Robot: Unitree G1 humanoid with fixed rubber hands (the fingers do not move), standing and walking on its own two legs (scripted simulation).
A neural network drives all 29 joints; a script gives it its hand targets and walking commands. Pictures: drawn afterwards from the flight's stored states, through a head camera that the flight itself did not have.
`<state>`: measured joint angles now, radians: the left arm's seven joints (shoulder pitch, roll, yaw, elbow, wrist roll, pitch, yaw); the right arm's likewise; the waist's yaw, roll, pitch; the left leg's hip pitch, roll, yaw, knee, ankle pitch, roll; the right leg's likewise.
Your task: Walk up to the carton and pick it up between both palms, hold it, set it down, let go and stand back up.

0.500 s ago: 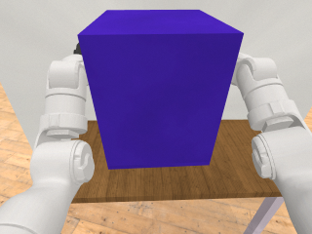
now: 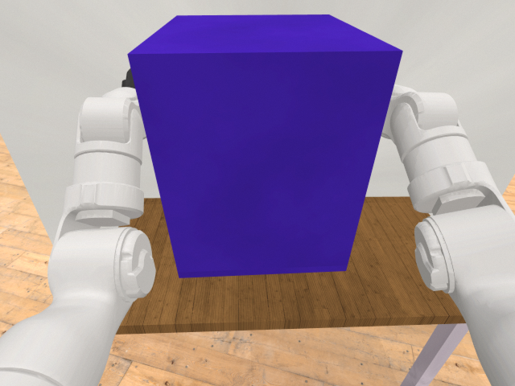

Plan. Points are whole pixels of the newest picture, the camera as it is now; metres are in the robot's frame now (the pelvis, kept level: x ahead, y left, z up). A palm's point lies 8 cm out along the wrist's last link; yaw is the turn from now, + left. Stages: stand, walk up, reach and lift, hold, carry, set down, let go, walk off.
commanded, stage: hold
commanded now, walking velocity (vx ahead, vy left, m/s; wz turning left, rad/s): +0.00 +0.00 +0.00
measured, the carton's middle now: (258, 138) +0.38 -0.01 +0.28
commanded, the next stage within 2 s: none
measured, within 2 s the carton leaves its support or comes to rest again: neither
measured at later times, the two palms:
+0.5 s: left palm (134, 105) +0.38 +0.17 +0.33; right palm (376, 103) +0.36 -0.17 +0.34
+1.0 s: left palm (133, 105) +0.38 +0.17 +0.33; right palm (375, 102) +0.36 -0.17 +0.34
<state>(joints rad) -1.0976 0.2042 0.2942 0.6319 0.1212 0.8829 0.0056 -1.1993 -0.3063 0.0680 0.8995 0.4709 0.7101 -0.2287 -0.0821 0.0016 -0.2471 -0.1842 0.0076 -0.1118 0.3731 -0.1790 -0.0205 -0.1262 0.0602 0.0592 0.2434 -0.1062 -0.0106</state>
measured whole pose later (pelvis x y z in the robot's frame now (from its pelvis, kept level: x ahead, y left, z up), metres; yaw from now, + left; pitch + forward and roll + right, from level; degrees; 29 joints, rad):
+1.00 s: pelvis +0.00 +0.00 +0.00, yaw +0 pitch +0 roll -2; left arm -1.11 0.21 0.29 0.65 0.12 0.87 0.01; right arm -1.21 -0.30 0.06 0.92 0.47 0.71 -0.23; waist -0.08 -0.01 -0.25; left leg -0.19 0.01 -0.11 0.37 -0.17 -0.02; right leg -0.13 0.06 0.06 0.24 -0.10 -0.01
